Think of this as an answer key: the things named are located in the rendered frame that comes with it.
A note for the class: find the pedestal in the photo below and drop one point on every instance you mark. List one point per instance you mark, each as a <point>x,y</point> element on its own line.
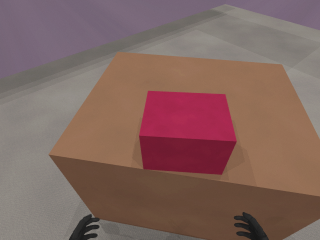
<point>273,172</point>

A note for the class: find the left robot hand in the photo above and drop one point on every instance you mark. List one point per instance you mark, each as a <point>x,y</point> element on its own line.
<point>82,228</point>

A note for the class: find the right robot hand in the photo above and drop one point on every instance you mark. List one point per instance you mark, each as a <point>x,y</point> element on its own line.
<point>252,225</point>

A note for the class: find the carton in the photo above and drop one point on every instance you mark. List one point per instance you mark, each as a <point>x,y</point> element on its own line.
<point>186,132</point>

